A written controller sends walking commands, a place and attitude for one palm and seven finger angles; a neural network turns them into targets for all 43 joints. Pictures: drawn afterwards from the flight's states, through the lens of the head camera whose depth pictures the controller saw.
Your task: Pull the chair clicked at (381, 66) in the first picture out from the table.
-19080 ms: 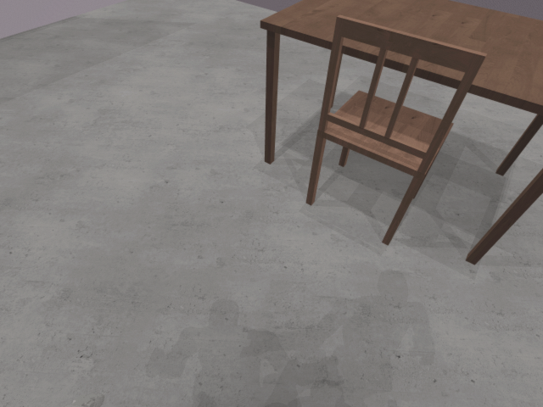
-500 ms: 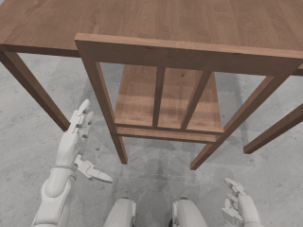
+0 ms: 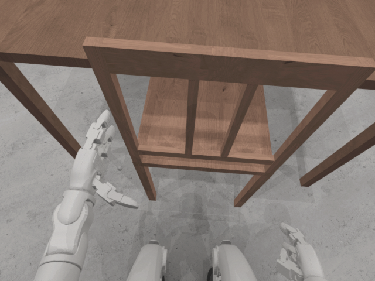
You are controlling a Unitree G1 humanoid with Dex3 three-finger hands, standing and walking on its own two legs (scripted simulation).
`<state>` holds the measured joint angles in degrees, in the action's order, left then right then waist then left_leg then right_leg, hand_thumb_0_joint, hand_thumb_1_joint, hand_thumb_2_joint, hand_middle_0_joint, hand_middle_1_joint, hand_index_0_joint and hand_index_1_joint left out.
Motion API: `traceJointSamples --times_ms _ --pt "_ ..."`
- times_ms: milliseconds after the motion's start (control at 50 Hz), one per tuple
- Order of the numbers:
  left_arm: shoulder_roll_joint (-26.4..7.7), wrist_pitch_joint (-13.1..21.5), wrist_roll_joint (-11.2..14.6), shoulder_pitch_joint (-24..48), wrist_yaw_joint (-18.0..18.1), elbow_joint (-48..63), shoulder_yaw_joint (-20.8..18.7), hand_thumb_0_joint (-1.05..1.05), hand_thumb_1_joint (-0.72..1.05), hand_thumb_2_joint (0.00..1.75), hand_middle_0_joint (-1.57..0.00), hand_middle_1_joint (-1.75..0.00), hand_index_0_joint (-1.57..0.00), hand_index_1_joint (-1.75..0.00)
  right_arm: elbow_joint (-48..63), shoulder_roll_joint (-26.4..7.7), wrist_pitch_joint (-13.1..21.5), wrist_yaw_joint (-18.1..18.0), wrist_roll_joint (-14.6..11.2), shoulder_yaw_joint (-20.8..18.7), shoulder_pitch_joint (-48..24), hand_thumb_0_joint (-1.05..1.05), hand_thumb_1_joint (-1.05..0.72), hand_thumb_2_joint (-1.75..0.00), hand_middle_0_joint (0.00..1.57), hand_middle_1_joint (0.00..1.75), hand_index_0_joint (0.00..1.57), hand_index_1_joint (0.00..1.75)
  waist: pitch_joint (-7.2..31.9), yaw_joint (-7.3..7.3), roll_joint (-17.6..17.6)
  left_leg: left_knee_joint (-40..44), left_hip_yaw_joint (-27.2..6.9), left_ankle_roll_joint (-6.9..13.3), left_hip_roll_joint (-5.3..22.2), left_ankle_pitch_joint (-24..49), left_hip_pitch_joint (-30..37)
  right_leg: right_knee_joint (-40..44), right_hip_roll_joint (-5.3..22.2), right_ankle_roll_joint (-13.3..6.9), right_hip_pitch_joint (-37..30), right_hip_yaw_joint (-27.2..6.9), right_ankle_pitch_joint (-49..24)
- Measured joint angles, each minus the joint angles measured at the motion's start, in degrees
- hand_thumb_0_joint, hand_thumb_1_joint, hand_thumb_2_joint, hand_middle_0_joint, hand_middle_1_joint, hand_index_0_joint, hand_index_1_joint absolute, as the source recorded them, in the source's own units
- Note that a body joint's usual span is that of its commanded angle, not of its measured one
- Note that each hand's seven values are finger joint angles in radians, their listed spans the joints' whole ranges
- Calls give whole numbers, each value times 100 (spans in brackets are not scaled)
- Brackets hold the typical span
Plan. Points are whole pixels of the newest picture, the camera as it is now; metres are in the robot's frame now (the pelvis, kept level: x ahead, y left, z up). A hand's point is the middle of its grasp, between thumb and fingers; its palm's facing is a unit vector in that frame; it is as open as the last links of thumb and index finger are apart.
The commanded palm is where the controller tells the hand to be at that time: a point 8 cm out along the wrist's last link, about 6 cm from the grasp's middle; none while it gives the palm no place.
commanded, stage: push the fingers through the gap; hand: left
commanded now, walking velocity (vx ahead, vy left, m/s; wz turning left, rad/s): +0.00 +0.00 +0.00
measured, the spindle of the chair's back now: (190, 122) +0.45 +0.01 +0.03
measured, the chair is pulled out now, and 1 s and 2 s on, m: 0.00 0.00 0.00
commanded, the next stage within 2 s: hook a spindle and tug to test in 1.30 s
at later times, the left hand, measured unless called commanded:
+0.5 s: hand (124, 146) +0.39 +0.15 +0.02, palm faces -0.08 -1.00 -0.04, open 16.9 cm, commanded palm +0.37 +0.20 +0.03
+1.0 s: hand (130, 129) +0.43 +0.14 +0.02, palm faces -0.05 -1.00 -0.05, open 16.9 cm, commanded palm +0.41 +0.19 +0.02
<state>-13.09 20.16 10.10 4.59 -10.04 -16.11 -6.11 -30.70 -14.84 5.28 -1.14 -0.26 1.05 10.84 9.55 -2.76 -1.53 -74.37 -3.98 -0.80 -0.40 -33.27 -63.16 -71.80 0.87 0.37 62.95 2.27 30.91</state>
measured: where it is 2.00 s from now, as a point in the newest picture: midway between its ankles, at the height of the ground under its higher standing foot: outside the picture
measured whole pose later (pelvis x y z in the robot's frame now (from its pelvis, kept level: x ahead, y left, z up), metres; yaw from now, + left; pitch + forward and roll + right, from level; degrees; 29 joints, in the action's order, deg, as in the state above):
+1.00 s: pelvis -0.01 +0.01 +0.00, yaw -1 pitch +25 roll -2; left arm -14.5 24.1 6.1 29.1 -6.4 -41.3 -12.0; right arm -33.9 -14.8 0.9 0.6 0.9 0.9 13.7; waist 9.5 -5.8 -1.8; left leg -74.4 -2.7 -0.1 -0.2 -32.3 -67.0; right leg -71.6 0.7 1.1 67.1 1.0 29.4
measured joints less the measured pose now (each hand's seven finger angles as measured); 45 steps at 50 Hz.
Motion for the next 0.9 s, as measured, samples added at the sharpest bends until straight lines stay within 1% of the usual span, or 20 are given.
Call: traceJointSamples --times_ms 340,560,760,900 --pt "-50 95 -51 881 50 -844 -236 -1 -50 30 -6 -8 -6 -8 -132 -13 -102 49 22 -17 140 1 -91 -90 20 30 20 30 -22 -92 -9 50 73 40 3 38 -82 55 -2 41 100 -72 -61" --pt "-39 169 -186 1386 189 -1341 -306 -1 -50 30 -6 -8 -6 -8 -201 16 -214 91 59 -16 183 1 -91 -90 20 30 20 30 -14 -171 -6 55 112 73 -2 60 -162 78 3 77 180 -110 -101" --pt "-28 265 -293 1863 318 -1845 -306 -1 -50 30 -6 -8 -6 -8 -265 18 -316 136 78 -13 229 1 -91 -90 20 30 20 30 -7 -213 -29 44 116 83 -7 84 -227 80 7 87 239 -114 -131" --pt "-91 353 -396 2286 406 -2268 -450 -1 -50 30 -6 -8 -6 -8 -306 18 -375 155 114 -9 241 1 -91 -90 20 30 20 30 -8 -286 -28 -5 117 75 1 93 -347 27 -2 79 366 -115 -141"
